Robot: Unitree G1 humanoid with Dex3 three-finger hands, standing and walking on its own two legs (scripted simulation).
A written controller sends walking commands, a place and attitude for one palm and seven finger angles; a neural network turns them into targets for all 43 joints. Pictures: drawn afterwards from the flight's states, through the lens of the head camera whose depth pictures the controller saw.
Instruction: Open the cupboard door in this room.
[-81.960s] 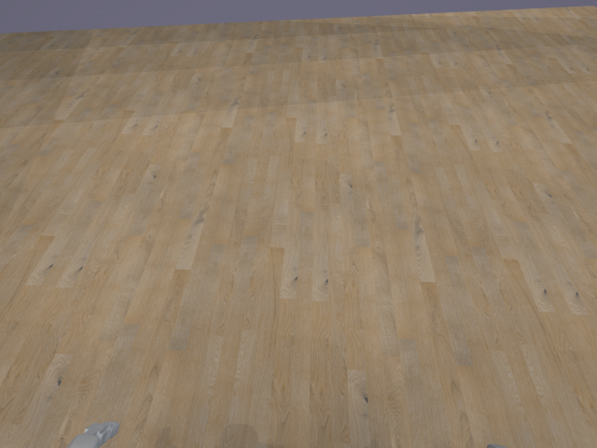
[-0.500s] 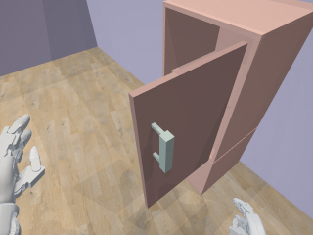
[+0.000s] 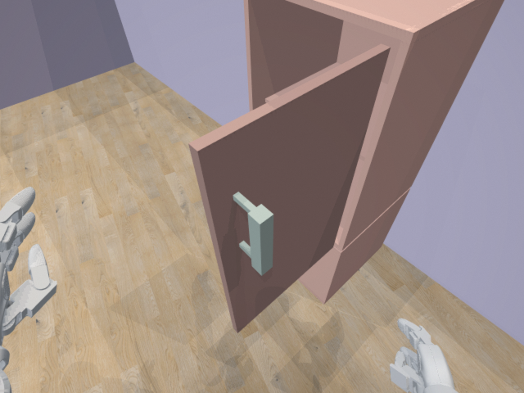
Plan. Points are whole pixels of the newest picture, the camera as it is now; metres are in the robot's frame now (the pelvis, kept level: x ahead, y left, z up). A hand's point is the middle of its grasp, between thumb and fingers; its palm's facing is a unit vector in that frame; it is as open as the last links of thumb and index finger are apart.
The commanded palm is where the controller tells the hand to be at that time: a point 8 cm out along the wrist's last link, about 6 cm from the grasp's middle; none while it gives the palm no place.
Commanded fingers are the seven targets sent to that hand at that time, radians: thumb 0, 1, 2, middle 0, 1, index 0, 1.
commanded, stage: step back with the hand held close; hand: left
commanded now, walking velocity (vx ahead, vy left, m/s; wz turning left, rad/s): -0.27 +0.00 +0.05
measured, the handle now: (251, 234) +0.32 +0.05 +0.08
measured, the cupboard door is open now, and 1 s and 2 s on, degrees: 90 90 90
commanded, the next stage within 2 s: stop stepping back and stand still in 0.90 s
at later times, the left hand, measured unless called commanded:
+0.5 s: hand out of the picture +0.10 +0.30 +0.15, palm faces +0.47 -0.75 -0.46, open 7.4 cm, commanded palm +0.04 +0.33 +0.17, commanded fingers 0.00 0.90 0.90 -0.20 -0.30 -0.20 -0.30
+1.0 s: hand out of the picture +0.02 +0.30 +0.17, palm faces +0.35 -0.83 -0.44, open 7.4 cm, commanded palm -0.05 +0.34 +0.17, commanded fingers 0.00 0.90 0.90 -0.20 -0.30 -0.20 -0.30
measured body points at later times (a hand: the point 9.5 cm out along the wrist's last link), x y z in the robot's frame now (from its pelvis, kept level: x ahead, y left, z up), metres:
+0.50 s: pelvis -0.09 +0.03 -0.02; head -0.07 +0.04 +0.43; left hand +0.07 +0.33 +0.17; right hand +0.08 -0.20 -0.11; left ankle +0.01 +0.09 -0.73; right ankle -0.02 -0.10 -0.74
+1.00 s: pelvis -0.20 +0.05 -0.01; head -0.17 +0.08 +0.44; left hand -0.01 +0.34 +0.19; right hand -0.01 -0.16 -0.08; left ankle -0.03 +0.11 -0.74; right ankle -0.34 -0.06 -0.74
